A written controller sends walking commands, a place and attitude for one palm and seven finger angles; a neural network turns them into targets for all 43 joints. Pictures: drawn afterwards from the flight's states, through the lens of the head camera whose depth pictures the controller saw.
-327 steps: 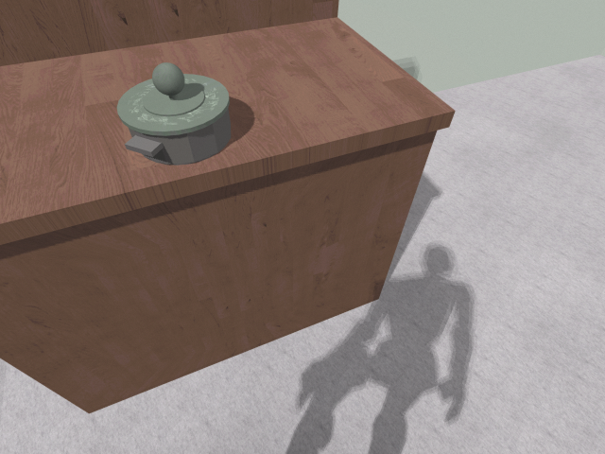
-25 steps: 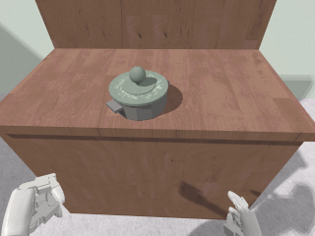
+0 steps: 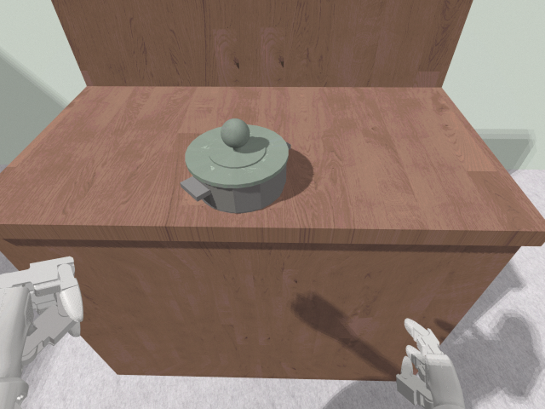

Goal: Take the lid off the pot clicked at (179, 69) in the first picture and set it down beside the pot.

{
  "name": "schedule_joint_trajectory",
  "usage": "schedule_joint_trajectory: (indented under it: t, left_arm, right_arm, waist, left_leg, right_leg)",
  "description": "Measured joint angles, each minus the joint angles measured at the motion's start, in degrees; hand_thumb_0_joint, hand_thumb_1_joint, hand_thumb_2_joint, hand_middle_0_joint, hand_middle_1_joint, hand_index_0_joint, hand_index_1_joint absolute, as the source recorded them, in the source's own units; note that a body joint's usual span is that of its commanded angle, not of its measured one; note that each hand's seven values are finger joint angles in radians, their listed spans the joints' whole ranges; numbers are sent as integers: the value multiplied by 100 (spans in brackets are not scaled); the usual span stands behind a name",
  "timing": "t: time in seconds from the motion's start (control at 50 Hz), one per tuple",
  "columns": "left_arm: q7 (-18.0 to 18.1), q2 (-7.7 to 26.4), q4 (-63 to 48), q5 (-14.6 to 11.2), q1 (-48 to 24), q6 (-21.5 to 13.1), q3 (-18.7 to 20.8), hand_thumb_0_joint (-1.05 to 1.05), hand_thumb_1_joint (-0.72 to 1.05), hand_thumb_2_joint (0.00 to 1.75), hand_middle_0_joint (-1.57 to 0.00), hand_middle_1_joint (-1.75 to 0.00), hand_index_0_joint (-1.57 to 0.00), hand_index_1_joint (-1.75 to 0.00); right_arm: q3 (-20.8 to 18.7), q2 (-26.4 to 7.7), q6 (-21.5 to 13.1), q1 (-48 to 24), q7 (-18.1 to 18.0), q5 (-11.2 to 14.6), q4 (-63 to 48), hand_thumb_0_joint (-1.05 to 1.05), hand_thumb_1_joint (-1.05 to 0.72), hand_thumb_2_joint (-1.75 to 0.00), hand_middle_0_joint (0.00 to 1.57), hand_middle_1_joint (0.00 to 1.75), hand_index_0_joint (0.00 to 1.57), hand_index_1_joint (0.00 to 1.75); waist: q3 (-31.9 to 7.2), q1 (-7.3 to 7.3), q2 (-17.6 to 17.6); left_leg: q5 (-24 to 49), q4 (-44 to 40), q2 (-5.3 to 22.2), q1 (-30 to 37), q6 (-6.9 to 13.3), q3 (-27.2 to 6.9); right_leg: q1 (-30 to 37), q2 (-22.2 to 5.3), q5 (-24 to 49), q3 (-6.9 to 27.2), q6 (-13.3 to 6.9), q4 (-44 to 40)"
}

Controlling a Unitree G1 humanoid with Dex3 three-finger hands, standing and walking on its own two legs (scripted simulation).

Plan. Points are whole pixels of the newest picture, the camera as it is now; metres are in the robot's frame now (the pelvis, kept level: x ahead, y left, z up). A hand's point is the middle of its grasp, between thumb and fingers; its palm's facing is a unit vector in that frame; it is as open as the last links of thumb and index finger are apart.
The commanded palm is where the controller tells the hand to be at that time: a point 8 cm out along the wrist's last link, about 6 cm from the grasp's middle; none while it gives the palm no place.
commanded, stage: raise the hand higher, near the body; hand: left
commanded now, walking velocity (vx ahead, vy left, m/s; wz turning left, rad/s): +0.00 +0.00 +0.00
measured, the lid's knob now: (235, 133) +0.50 +0.15 +0.17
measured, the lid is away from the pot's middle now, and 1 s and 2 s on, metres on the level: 0.00 0.00 0.00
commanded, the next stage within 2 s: reach forward and open the fingers in 0.32 s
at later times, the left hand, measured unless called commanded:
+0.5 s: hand (56, 262) +0.18 +0.25 +0.21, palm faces +0.51 -0.63 -0.58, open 3.1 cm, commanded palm +0.13 +0.27 +0.24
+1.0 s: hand (73, 229) +0.22 +0.26 +0.21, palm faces +0.15 -0.05 -0.99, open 4.4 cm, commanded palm +0.18 +0.26 +0.27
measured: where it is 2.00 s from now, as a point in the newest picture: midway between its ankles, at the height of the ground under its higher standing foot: outside the picture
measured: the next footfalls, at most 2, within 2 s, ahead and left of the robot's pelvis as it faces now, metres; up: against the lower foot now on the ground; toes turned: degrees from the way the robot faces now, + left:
none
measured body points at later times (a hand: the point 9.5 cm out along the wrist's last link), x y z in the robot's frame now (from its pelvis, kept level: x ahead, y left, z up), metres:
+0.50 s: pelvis -0.01 +0.00 +0.00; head -0.03 -0.01 +0.45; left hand +0.15 +0.28 +0.24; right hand +0.19 -0.20 -0.08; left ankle -0.01 +0.14 -0.74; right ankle -0.01 -0.14 -0.74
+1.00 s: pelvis -0.03 -0.01 +0.00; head -0.05 -0.07 +0.44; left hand +0.21 +0.26 +0.26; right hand +0.24 -0.18 -0.07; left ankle -0.01 +0.14 -0.74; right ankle -0.01 -0.14 -0.74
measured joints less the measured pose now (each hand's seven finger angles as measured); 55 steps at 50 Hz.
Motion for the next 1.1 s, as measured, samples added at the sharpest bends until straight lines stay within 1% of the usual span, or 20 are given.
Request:
schedule_joint_trajectory:
  t: [0.28, 0.44, 0.46, 0.5, 0.54, 0.56, 0.6, 0.62, 0.66, 0.7, 0.74, 0.8, 0.86, 0.98, 1.1]
  left_arm:
    - [-7, 46, -206, -76, -652, -73, 240, 1, 89, 90, -131, -150, -131, -150]
    - [23, 105, -314, -109, -996, -191, 417, 1, 88, 90, -131, -150, -131, -150]
    - [103, 183, -356, 326, -1042, -74, 410, 1, 88, 90, -131, -150, -131, -150]
    - [239, 452, -496, 1205, -1169, 402, 307, 1, 88, 90, -131, -149, -131, -149]
    - [339, 721, -608, 1989, -1272, 866, 149, 1, 86, 92, -130, -147, -131, -147]
    - [368, 846, -639, 2342, -1306, 1063, 74, 1, 85, 93, -130, -145, -131, -145]
    - [348, 1065, -635, 2929, -1415, 1399, -67, 1, 82, 95, -130, -142, -130, -141]
    - [314, 1157, -569, 3182, -1518, 1513, -146, 1, 80, 96, -129, -139, -130, -139]
    - [197, 1292, -344, 3595, -1768, 1685, -304, 1, 76, 99, -129, -134, -129, -134]
    - [-9, 1369, -100, 3848, -2021, 1834, -442, 1, 72, 103, -128, -128, -128, -128]
    - [-246, 1424, 138, 4029, -2285, 1925, -593, 1, 67, 106, -127, -122, -127, -122]
    - [-639, 1470, 408, 4184, -2677, 2048, -823, 1, 59, 112, -125, -112, -125, -112]
    - [-1014, 1572, 736, 4322, -3098, 2070, -1022, 0, 50, 118, -123, -102, -123, -102]
    - [-1763, 1836, 1238, 4461, -3746, 2114, -1207, 0, 30, 131, -118, -81, -118, -81]
    - [-2339, 2080, 1522, 4480, -4124, 1989, -1239, 0, 8, 143, -112, -60, -112, -60]
  right_arm:
    - [191, 130, 148, 37, 87, -40, 54, 1, -90, -90, 20, 30, 20, 30]
    - [176, 93, 161, 91, 101, -57, 174, 1, -90, -90, 20, 30, 20, 30]
    - [185, 63, 249, 109, 114, -82, 139, 1, -90, -90, 20, 30, 20, 30]
    - [192, -38, 558, 90, 214, -77, 6, 1, -90, -90, 20, 30, 20, 30]
    - [161, -154, 867, 9, 307, -68, -96, 1, -90, -90, 20, 30, 20, 30]
    - [141, -209, 1010, -48, 344, -56, -130, 1, -90, -90, 20, 30, 20, 30]
    - [101, -302, 1252, -185, 395, -2, -158, 1, -90, -90, 20, 30, 20, 30]
    - [79, -337, 1346, -254, 402, 22, -151, 1, -90, -90, 20, 29, 20, 30]
    - [52, -383, 1494, -393, 399, 80, -121, 2, -90, -90, 20, 29, 20, 30]
    - [57, -401, 1580, -523, 391, 155, -96, 2, -90, -90, 20, 29, 20, 30]
    - [78, -391, 1610, -616, 365, 191, -84, 2, -90, -90, 20, 29, 20, 30]
    - [142, -364, 1612, -727, 330, 245, -90, 2, -90, -90, 20, 29, 20, 30]
    - [224, -317, 1602, -814, 289, 264, -102, 1, -90, -90, 20, 29, 20, 30]
    - [347, -288, 1584, -858, 303, 292, -188, 1, -90, -90, 20, 29, 20, 30]
    - [339, -405, 1563, -701, 339, 299, -196, 1, -90, -90, 20, 29, 20, 30]
  waist:
    - [82, 50, 22]
    - [107, 18, 30]
    - [55, 20, 18]
    - [2, 20, 12]
    - [-25, 51, 62]
    - [-37, 68, 101]
    - [-61, 104, 193]
    - [-77, 124, 236]
    - [-108, 156, 314]
    - [-136, 178, 376]
    - [-167, 196, 414]
    - [-198, 212, 458]
    - [-210, 212, 466]
    - [-205, 149, 472]
    - [-230, 76, 511]
  left_leg:
    - [46, -39, -21, 52, 22, 4]
    - [68, -60, -21, 60, 24, 29]
    - [67, -33, -34, -12, 24, 28]
    - [55, 82, -84, -203, 25, -5]
    - [40, 197, -126, -381, 34, -20]
    - [35, 245, -142, -459, 40, -21]
    - [29, 322, -165, -588, 52, -26]
    - [34, 346, -179, -637, 58, -36]
    - [57, 358, -207, -693, 67, -59]
    - [90, 334, -223, -700, 67, -77]
    - [131, 278, -239, -665, 63, -100]
    - [192, 182, -241, -575, 49, -134]
    - [254, 81, -232, -488, 27, -159]
    - [351, -30, -168, -464, -23, -176]
    - [398, -41, -134, -555, -44, -174]
  right_leg:
    - [72, -21, 66, 2, 20, -79]
    - [65, -21, 94, 27, 23, -91]
    - [-22, -35, 75, 26, 25, -27]
    - [-240, -83, -12, -3, 30, 193]
    - [-442, -123, -83, -12, 32, 380]
    - [-530, -137, -104, -10, 35, 452]
    - [-666, -159, -127, -10, 43, 557]
    - [-715, -173, -135, -18, 48, 596]
    - [-775, -200, -143, -39, 57, 644]
    - [-790, -215, -137, -56, 58, 654]
    - [-763, -231, -128, -78, 53, 641]
    - [-675, -233, -98, -114, 37, 577]
    - [-600, -225, -64, -141, 17, 519]
    - [-587, -160, 28, -159, -34, 424]
    - [-684, -124, 80, -155, -57, 413]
